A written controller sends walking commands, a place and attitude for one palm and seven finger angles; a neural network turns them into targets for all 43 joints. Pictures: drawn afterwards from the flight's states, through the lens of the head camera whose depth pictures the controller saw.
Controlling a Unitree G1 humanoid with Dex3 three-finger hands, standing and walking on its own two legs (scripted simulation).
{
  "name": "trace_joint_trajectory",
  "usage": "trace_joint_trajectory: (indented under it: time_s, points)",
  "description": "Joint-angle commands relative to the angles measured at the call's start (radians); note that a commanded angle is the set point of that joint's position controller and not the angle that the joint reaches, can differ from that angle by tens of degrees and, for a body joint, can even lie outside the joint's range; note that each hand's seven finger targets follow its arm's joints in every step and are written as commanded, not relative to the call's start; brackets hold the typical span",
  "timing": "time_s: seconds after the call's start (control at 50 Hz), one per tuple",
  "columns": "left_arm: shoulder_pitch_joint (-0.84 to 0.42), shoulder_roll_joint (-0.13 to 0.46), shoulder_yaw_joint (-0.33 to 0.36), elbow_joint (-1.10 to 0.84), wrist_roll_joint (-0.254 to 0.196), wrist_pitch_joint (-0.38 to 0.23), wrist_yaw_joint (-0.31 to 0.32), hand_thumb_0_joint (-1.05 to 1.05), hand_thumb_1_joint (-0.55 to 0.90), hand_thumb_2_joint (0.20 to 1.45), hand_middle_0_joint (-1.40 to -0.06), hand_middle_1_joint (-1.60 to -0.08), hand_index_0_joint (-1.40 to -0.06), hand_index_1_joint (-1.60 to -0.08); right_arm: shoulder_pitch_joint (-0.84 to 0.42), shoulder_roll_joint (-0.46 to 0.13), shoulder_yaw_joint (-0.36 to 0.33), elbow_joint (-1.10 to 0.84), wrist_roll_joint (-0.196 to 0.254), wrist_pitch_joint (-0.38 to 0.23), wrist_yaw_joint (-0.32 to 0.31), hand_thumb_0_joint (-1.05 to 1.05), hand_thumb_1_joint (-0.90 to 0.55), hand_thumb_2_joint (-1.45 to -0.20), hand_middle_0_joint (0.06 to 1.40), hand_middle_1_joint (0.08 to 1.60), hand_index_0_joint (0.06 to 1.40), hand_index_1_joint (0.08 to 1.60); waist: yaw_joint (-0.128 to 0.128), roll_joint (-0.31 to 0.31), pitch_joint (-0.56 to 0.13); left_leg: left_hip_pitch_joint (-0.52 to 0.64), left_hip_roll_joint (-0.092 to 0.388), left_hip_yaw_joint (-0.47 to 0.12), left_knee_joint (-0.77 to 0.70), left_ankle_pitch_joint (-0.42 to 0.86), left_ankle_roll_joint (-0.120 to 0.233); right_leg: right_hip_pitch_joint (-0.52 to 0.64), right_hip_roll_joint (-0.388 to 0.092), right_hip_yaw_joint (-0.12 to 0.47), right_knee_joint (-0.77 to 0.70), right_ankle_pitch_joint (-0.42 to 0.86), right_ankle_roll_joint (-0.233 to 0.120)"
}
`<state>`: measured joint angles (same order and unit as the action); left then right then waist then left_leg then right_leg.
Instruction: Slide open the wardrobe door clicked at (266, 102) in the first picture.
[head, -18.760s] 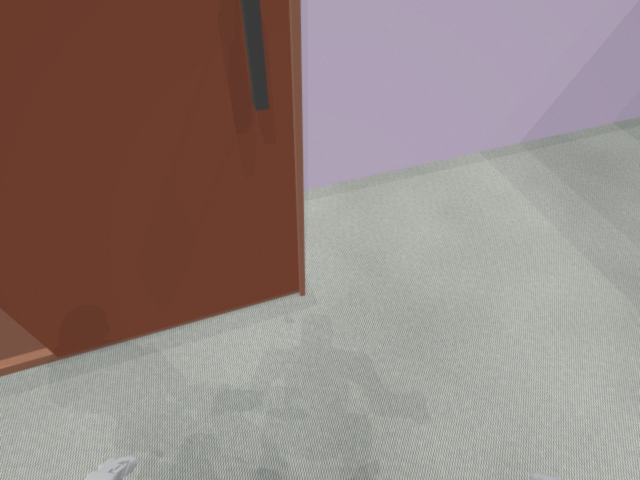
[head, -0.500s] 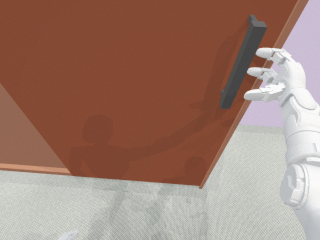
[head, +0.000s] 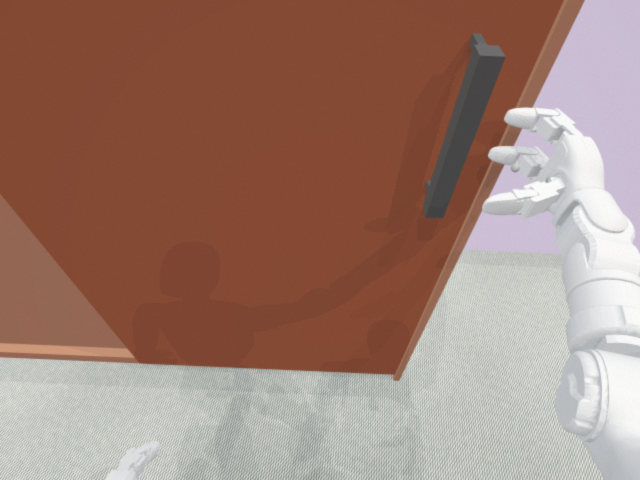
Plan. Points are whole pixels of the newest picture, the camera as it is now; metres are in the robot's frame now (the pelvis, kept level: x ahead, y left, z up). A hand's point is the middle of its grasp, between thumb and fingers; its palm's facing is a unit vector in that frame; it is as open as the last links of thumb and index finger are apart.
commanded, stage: move the hooked fingers beside the handle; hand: right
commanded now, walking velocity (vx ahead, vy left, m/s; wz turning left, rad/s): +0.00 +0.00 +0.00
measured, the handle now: (452, 135) +0.52 -0.10 +0.18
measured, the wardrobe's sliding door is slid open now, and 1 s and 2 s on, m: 0.00 0.00 0.00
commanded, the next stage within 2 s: feel for the door with the fingertips in 0.02 s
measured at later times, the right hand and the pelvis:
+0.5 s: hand (482, 158) +0.47 -0.13 +0.19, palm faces -0.08 +1.00 +0.02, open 14.0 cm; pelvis +0.00 +0.00 +0.00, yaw +1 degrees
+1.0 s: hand (484, 151) +0.47 -0.13 +0.19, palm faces -0.05 +1.00 +0.00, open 14.0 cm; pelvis +0.00 +0.01 +0.00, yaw +0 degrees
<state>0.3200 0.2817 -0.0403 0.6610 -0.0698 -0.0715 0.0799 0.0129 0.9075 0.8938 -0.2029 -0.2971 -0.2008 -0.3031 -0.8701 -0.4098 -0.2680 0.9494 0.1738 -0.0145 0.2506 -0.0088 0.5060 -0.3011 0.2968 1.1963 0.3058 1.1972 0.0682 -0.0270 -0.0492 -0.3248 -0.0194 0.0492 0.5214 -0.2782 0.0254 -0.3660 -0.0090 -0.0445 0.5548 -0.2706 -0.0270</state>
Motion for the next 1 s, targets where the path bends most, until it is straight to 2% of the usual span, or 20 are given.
trace_joint_trajectory:
  time_s: [0.0, 0.04, 0.06, 0.16, 0.22, 0.28, 0.32, 0.38, 0.44, 0.46, 0.5, 0.52, 0.56, 0.66, 0.74, 0.78, 0.86, 0.9, 0.92, 0.98]
  points:
    - [0.035, 0.139, 0.055, -0.092, 0.004, -0.044, 0.008, 0.000, 0.900, 0.900, -0.200, -0.300, -0.200, -0.300, -0.581, -0.211, -0.020, -0.285, 0.008, -0.123, -0.014, 0.000, 0.500, -0.300, 0.300, 1.200, 0.300, 1.200, 0.020, -0.060, -0.377, 0.006, 0.000, -0.032, -0.048, 0.292, 0.004, 0.290, -0.004, 0.075, -0.032, 0.283, -0.011]
    - [0.037, 0.143, 0.056, -0.091, 0.004, -0.046, 0.006, 0.000, 0.900, 0.900, -0.200, -0.300, -0.200, -0.300, -0.554, -0.188, -0.015, -0.242, 0.024, -0.120, -0.005, 0.000, 0.500, -0.300, 0.300, 1.200, 0.300, 1.200, 0.024, 0.013, -0.368, 0.014, -0.004, -0.030, -0.048, 0.307, 0.000, 0.276, -0.007, 0.074, -0.030, 0.285, -0.016]
    - [0.039, 0.147, 0.056, -0.084, 0.003, -0.043, 0.008, 0.000, 0.900, 0.900, -0.200, -0.300, -0.200, -0.300, -0.552, -0.219, -0.037, -0.212, 0.024, -0.112, -0.002, 0.000, 0.500, -0.300, 0.300, 1.200, 0.300, 1.200, 0.022, 0.029, -0.346, 0.021, -0.003, -0.029, -0.050, 0.299, 0.000, 0.251, -0.006, 0.074, -0.037, 0.264, -0.015]
    - [0.034, 0.143, 0.053, -0.091, 0.002, -0.037, 0.000, 0.000, 0.900, 0.900, -0.200, -0.300, -0.200, -0.300, -0.516, -0.155, 0.004, -0.151, 0.017, -0.064, -0.003, 0.000, 0.500, -0.300, 0.300, 1.200, 0.300, 1.200, 0.015, 0.006, -0.274, -0.009, 0.002, -0.024, -0.053, 0.283, 0.002, 0.205, -0.003, 0.068, -0.042, 0.244, -0.013]
    - [0.043, 0.142, 0.055, -0.096, 0.005, -0.032, -0.001, 0.000, 0.900, 0.900, -0.200, -0.300, -0.200, -0.300, -0.506, -0.160, -0.006, -0.162, 0.020, -0.069, -0.018, 0.000, 0.500, -0.300, 0.300, 1.200, 0.300, 1.200, 0.014, 0.053, -0.284, 0.017, 0.002, -0.024, -0.055, 0.281, 0.001, 0.189, -0.002, 0.064, -0.040, 0.238, -0.018]
    - [0.036, 0.136, 0.056, -0.096, 0.007, -0.042, -0.004, 0.000, 0.900, 0.900, -0.200, -0.300, -0.200, -0.300, -0.580, -0.128, 0.016, -0.228, 0.018, -0.092, -0.033, 0.000, 0.500, -0.300, 0.300, 1.200, 0.300, 1.200, 0.022, 0.003, -0.312, -0.008, -0.001, -0.025, -0.049, 0.264, 0.003, 0.230, -0.006, 0.073, -0.041, 0.238, -0.012]
    - [0.048, 0.140, 0.060, -0.091, 0.011, -0.043, -0.002, 0.000, 0.900, 0.900, -0.200, -0.300, -0.200, -0.300, -0.575, -0.166, -0.016, -0.243, 0.020, -0.110, -0.047, 0.000, 0.500, -0.300, 0.300, 1.200, 0.300, 1.200, 0.019, 0.045, -0.344, 0.016, -0.003, -0.026, -0.049, 0.266, 0.001, 0.233, -0.008, 0.073, -0.036, 0.249, -0.017]
    - [0.044, 0.133, 0.060, -0.086, 0.013, -0.051, -0.006, 0.000, 0.900, 0.900, -0.200, -0.300, -0.200, -0.300, -0.585, -0.171, -0.031, -0.291, 0.011, -0.120, -0.062, 0.000, 0.500, -0.300, 0.300, 1.200, 0.300, 1.200, 0.005, -0.013, -0.396, 0.038, -0.003, -0.032, -0.042, 0.309, 0.003, 0.267, -0.006, 0.069, -0.034, 0.288, -0.013]
    - [0.043, 0.132, 0.061, -0.085, 0.012, -0.048, -0.010, 0.000, 0.900, 0.900, -0.200, -0.300, -0.200, -0.300, -0.538, -0.168, -0.033, -0.292, 0.001, -0.111, -0.076, 0.000, 0.500, -0.300, 0.300, 1.200, 0.300, 1.200, -0.003, 0.005, -0.383, 0.056, -0.005, -0.028, -0.042, 0.329, 0.002, 0.247, -0.006, 0.062, -0.037, 0.301, -0.014]
    - [0.038, 0.129, 0.060, -0.087, 0.011, -0.047, -0.011, 0.000, 0.900, 0.900, -0.200, -0.300, -0.200, -0.300, -0.514, -0.139, -0.009, -0.287, -0.003, -0.101, -0.076, 0.000, 0.500, -0.300, 0.300, 1.200, 0.300, 1.200, -0.006, -0.009, -0.370, 0.056, -0.005, -0.027, -0.042, 0.333, 0.003, 0.243, -0.006, 0.059, -0.042, 0.305, -0.011]
    - [0.043, 0.132, 0.059, -0.079, 0.010, -0.043, -0.011, 0.000, 0.900, 0.900, -0.200, -0.300, -0.200, -0.300, -0.534, -0.146, -0.008, -0.264, -0.008, -0.083, -0.083, 0.000, 0.500, -0.300, 0.300, 1.200, 0.300, 1.200, 0.006, -0.011, -0.321, 0.042, -0.005, -0.027, -0.052, 0.318, 0.002, 0.218, -0.005, 0.056, -0.048, 0.277, -0.012]
    - [0.051, 0.134, 0.063, -0.080, 0.013, -0.039, -0.010, 0.000, 0.900, 0.900, -0.200, -0.300, -0.200, -0.300, -0.520, -0.154, -0.018, -0.257, -0.008, -0.079, -0.087, 0.000, 0.500, -0.300, 0.300, 1.200, 0.300, 1.200, 0.004, 0.035, -0.323, 0.065, -0.004, -0.024, -0.053, 0.328, 0.002, 0.207, -0.004, 0.056, -0.046, 0.289, -0.017]
    - [0.048, 0.135, 0.064, -0.086, 0.011, -0.034, -0.008, 0.000, 0.900, 0.900, -0.200, -0.300, -0.200, -0.300, -0.503, -0.180, -0.044, -0.251, -0.010, -0.065, -0.086, 0.000, 0.500, -0.300, 0.300, 1.200, 0.300, 1.200, -0.005, 0.032, -0.336, 0.084, -0.004, -0.031, -0.053, 0.353, 0.001, 0.200, -0.002, 0.049, -0.051, 0.293, -0.018]
    - [0.045, 0.128, 0.065, -0.088, 0.010, -0.033, -0.010, 0.000, 0.900, 0.900, -0.200, -0.300, -0.200, -0.300, -0.523, -0.111, 0.011, -0.279, -0.007, -0.070, -0.081, 0.000, 0.500, -0.300, 0.300, 1.200, 0.300, 1.200, 0.009, 0.014, -0.337, 0.065, -0.004, -0.031, -0.056, 0.370, 0.000, 0.241, -0.003, 0.046, -0.045, 0.321, -0.018]
    - [0.049, 0.134, 0.063, -0.080, 0.010, -0.025, -0.006, 0.000, 0.900, 0.900, -0.200, -0.300, -0.200, -0.300, -0.523, -0.149, -0.019, -0.210, -0.001, -0.066, -0.077, 0.000, 0.500, -0.300, 0.300, 1.200, 0.300, 1.200, 0.015, 0.089, -0.291, 0.080, 0.000, -0.036, -0.067, 0.344, -0.005, 0.177, 0.003, 0.042, -0.053, 0.247, -0.026]
    - [0.050, 0.133, 0.061, -0.074, 0.012, -0.026, -0.004, 0.000, 0.900, 0.900, -0.200, -0.300, -0.200, -0.300, -0.578, -0.159, -0.020, -0.180, -0.004, -0.065, -0.077, 0.000, 0.500, -0.300, 0.300, 1.200, 0.300, 1.200, 0.025, 0.075, -0.267, 0.063, 0.004, -0.043, -0.076, 0.321, -0.010, 0.160, 0.009, 0.037, -0.053, 0.207, -0.028]
    - [0.051, 0.129, 0.058, -0.068, 0.013, -0.032, -0.003, 0.000, 0.900, 0.900, -0.200, -0.300, -0.200, -0.300, -0.658, -0.159, 0.003, -0.190, -0.020, -0.100, -0.080, 0.000, 0.500, -0.300, 0.300, 1.200, 0.300, 1.200, 0.037, 0.003, -0.311, 0.044, 0.007, -0.049, -0.067, 0.315, -0.006, 0.192, 0.010, 0.044, -0.040, 0.219, -0.026]
    - [0.056, 0.129, 0.055, -0.065, 0.014, -0.036, -0.003, 0.000, 0.900, 0.900, -0.200, -0.300, -0.200, -0.300, -0.662, -0.163, -0.001, -0.163, -0.017, -0.116, -0.074, 0.000, 0.500, -0.300, 0.300, 1.200, 0.300, 1.200, 0.037, -0.001, -0.327, 0.047, 0.005, -0.051, -0.064, 0.308, -0.005, 0.189, 0.012, 0.045, -0.037, 0.209, -0.024]
    - [0.069, 0.134, 0.060, -0.057, 0.016, -0.034, -0.002, 0.000, 0.900, 0.900, -0.200, -0.300, -0.200, -0.300, -0.667, -0.172, -0.004, -0.148, -0.013, -0.124, -0.071, 0.000, 0.500, -0.300, 0.300, 1.200, 0.300, 1.200, 0.047, 0.040, -0.328, 0.056, 0.007, -0.050, -0.063, 0.313, -0.008, 0.179, 0.010, 0.046, -0.030, 0.212, -0.027]
    - [0.071, 0.140, 0.059, -0.052, 0.013, -0.040, -0.002, 0.000, 0.900, 0.900, -0.200, -0.300, -0.200, -0.300, -0.687, -0.197, -0.019, -0.108, -0.014, -0.131, -0.061, 0.000, 0.500, -0.300, 0.300, 1.200, 0.300, 1.200, 0.047, 0.034, -0.335, 0.049, 0.006, -0.053, -0.060, 0.302, -0.009, 0.164, 0.012, 0.048, -0.034, 0.189, -0.025]
